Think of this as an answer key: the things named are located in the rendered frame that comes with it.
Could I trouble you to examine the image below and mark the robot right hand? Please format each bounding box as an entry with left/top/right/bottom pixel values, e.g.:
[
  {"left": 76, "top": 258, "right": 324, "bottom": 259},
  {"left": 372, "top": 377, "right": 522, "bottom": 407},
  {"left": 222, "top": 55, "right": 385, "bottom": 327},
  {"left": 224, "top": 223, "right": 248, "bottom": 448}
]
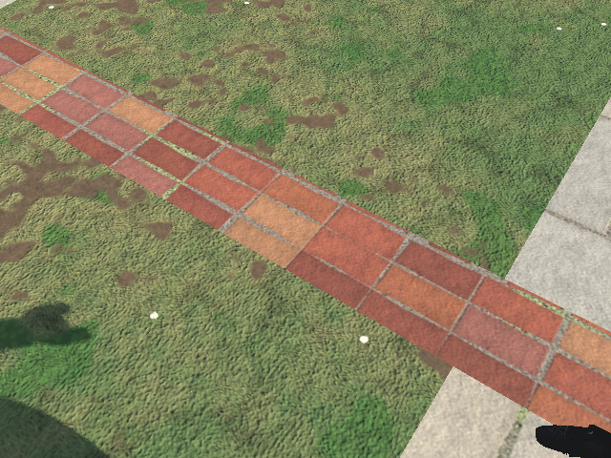
[{"left": 536, "top": 425, "right": 611, "bottom": 458}]

